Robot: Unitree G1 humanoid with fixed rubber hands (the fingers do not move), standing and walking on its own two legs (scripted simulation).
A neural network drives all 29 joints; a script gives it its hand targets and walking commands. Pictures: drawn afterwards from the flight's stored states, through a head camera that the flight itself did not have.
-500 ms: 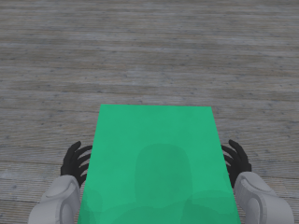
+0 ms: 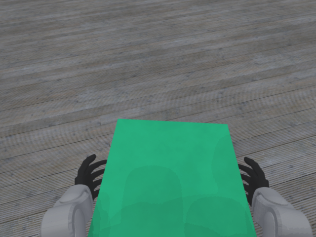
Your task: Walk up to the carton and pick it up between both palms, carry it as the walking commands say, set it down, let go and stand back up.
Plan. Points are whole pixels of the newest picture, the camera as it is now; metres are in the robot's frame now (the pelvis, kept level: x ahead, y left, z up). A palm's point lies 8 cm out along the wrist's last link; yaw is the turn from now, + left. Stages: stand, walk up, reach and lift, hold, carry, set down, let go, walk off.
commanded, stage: carry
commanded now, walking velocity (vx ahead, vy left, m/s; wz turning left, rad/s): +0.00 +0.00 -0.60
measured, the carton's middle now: (169, 191) +0.26 -0.02 -0.01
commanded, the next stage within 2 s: none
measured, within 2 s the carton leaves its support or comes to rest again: neither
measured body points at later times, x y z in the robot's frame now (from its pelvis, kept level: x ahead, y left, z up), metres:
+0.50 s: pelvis -0.05 -0.04 +0.02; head -0.07 -0.02 +0.46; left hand +0.23 +0.09 +0.12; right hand +0.14 -0.27 +0.11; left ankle -0.05 +0.09 -0.71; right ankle -0.05 -0.15 -0.68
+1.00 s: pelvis -0.10 -0.08 +0.02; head -0.12 -0.08 +0.47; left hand +0.17 +0.05 +0.12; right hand +0.10 -0.32 +0.11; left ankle -0.05 +0.08 -0.71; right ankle -0.06 -0.17 -0.71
